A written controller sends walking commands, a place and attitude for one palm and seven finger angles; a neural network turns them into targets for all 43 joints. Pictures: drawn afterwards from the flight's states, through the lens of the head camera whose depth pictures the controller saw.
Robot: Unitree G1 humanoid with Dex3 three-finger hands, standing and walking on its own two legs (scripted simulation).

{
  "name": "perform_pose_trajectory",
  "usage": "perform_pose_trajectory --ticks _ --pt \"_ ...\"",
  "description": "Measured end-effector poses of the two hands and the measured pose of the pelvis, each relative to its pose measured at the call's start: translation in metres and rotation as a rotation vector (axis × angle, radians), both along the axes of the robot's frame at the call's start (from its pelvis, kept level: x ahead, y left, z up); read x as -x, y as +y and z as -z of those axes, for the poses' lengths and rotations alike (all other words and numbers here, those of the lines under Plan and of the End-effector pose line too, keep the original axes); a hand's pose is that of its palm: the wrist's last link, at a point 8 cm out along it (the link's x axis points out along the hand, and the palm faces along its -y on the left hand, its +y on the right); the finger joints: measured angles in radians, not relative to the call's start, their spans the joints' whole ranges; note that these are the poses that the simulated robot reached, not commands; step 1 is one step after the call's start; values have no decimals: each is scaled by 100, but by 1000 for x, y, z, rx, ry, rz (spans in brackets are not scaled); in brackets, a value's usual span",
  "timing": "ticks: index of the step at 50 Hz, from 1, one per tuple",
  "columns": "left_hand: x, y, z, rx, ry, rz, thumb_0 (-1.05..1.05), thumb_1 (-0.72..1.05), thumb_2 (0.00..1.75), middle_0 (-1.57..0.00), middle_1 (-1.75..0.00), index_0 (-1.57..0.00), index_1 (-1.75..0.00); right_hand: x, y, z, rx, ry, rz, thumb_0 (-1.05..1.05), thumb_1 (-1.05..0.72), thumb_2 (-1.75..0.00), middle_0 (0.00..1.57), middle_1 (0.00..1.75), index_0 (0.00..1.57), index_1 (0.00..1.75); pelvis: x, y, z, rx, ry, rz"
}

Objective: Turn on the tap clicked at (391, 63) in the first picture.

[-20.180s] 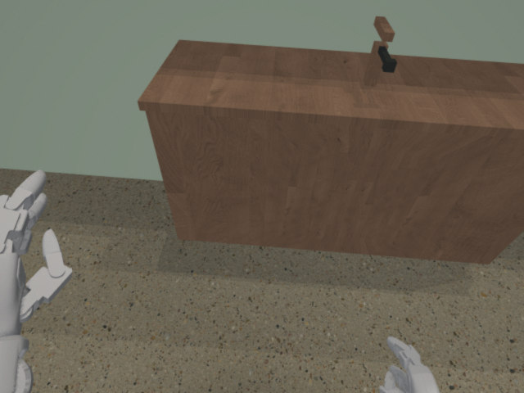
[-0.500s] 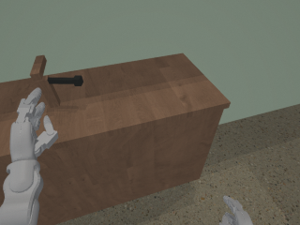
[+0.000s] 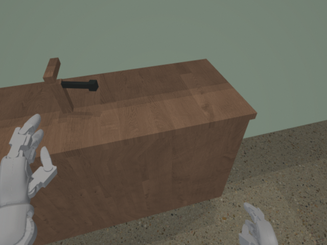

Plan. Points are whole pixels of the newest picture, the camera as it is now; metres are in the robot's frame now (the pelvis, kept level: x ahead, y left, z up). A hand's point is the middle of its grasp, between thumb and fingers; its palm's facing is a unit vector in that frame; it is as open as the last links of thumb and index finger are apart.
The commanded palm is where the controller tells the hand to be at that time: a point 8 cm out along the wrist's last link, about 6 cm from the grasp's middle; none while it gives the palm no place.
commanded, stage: draw the hand back beside the body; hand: left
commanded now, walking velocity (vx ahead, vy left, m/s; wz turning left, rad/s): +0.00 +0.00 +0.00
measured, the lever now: (92, 85) +0.55 +0.32 +0.11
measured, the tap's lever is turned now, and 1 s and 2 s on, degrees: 71 71 71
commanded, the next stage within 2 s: step back with the hand held close in 0.04 s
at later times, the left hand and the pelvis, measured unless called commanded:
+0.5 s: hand (53, 171) +0.20 +0.25 +0.14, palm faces +0.35 -0.83 -0.43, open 7.4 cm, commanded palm +0.15 +0.29 +0.17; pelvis -0.01 +0.02 -0.01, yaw -1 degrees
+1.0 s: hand (15, 203) +0.13 +0.28 +0.15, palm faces +0.45 -0.81 -0.38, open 7.4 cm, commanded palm +0.07 +0.32 +0.17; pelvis -0.08 +0.03 -0.02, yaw +2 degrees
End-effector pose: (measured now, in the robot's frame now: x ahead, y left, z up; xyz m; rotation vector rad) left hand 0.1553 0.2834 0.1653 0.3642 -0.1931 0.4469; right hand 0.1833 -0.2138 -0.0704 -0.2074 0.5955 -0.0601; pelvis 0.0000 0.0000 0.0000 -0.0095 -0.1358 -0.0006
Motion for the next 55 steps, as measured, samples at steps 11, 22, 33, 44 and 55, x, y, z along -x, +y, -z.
perform_pose_trajectory --ticks 11,22,33,44,55 --pt "-10 -3 -2 -14 2 34 2 90 90 -21 -30 -21 -30 4 2 2 -10 18 -1 1 -90 -90 20 30 20 30 -3 0 0 4 22 2" --pt "-11 5 6 -85 94 74 2 90 90 -21 -30 -21 -30 24 -14 10 38 108 97 1 -90 -90 20 30 20 30 8 13 5 4 110 11" --pt "15 19 3 -117 50 70 2 89 90 -21 -30 -21 -30 55 -4 12 49 123 118 1 -90 -90 20 30 20 30 38 23 11 13 119 14" --pt "50 31 6 -114 -22 48 2 89 90 -21 -30 -21 -30 90 11 17 72 129 91 1 -90 -90 20 30 20 30 68 31 18 32 115 1" --pt "91 35 3 -144 -88 9 2 89 90 -21 -30 -21 -30 109 17 23 76 113 42 1 -90 -90 20 30 20 30 96 28 27 29 93 -43"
